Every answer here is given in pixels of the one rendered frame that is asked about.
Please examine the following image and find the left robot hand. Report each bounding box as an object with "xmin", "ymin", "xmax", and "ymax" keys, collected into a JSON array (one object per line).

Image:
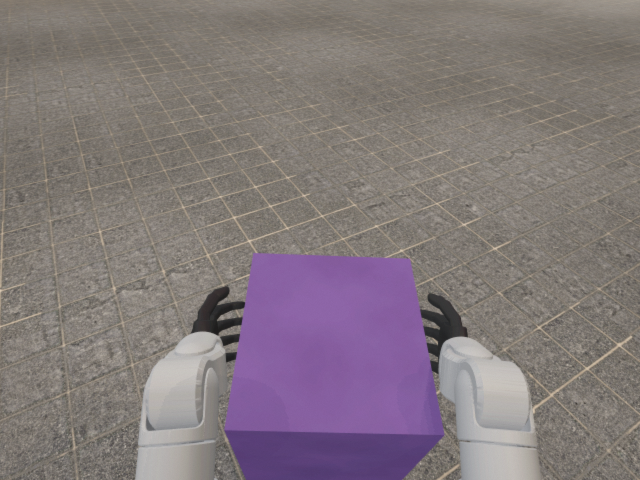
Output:
[{"xmin": 191, "ymin": 286, "xmax": 245, "ymax": 362}]

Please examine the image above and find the right robot hand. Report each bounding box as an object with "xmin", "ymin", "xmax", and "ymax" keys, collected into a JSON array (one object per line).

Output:
[{"xmin": 420, "ymin": 293, "xmax": 468, "ymax": 374}]

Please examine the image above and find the carton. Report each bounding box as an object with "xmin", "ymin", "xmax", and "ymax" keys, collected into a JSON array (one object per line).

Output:
[{"xmin": 224, "ymin": 253, "xmax": 444, "ymax": 480}]

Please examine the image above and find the left robot forearm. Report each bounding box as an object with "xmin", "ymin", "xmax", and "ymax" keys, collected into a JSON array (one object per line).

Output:
[{"xmin": 135, "ymin": 332, "xmax": 228, "ymax": 480}]

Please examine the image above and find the right robot forearm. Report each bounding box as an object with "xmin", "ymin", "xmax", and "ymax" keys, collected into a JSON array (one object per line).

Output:
[{"xmin": 439, "ymin": 337, "xmax": 542, "ymax": 480}]

